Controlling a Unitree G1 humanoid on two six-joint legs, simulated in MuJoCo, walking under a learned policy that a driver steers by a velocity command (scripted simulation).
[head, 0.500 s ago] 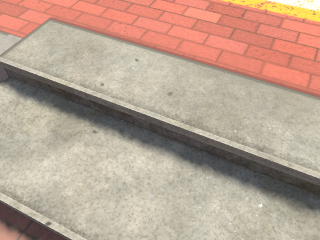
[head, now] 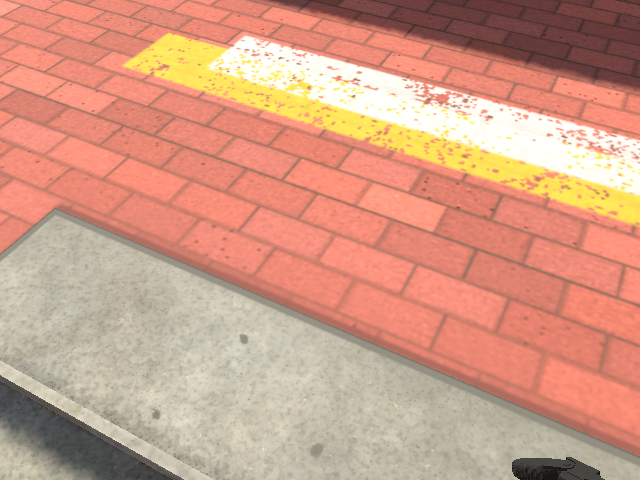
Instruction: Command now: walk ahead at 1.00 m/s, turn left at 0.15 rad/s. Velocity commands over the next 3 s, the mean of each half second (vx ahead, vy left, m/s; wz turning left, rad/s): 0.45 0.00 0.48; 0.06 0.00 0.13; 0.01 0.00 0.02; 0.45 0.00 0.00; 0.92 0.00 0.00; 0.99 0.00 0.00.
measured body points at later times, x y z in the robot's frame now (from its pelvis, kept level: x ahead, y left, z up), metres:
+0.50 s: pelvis +0.43 -0.02 +0.04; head +0.47 -0.04 +0.49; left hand +0.62 +0.22 +0.01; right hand +0.50 -0.29 -0.10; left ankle +0.24 +0.10 -0.63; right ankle +0.60 -0.08 -0.59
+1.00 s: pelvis +0.54 -0.06 +0.15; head +0.54 -0.07 +0.60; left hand +0.54 +0.19 +0.03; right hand +0.72 -0.23 +0.02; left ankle +0.50 +0.06 -0.59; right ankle +0.60 -0.09 -0.58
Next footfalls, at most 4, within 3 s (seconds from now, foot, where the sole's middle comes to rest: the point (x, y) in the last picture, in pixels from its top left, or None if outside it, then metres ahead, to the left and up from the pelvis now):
0.20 left None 0.28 0.11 -0.76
0.46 right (377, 403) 0.64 -0.07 -0.62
1.00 left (304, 453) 0.53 0.07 -0.62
1.96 left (277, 417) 0.61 0.12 -0.62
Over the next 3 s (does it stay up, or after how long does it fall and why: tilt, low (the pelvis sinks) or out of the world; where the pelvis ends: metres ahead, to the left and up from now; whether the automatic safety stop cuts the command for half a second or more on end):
stays up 1.40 0.26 0.14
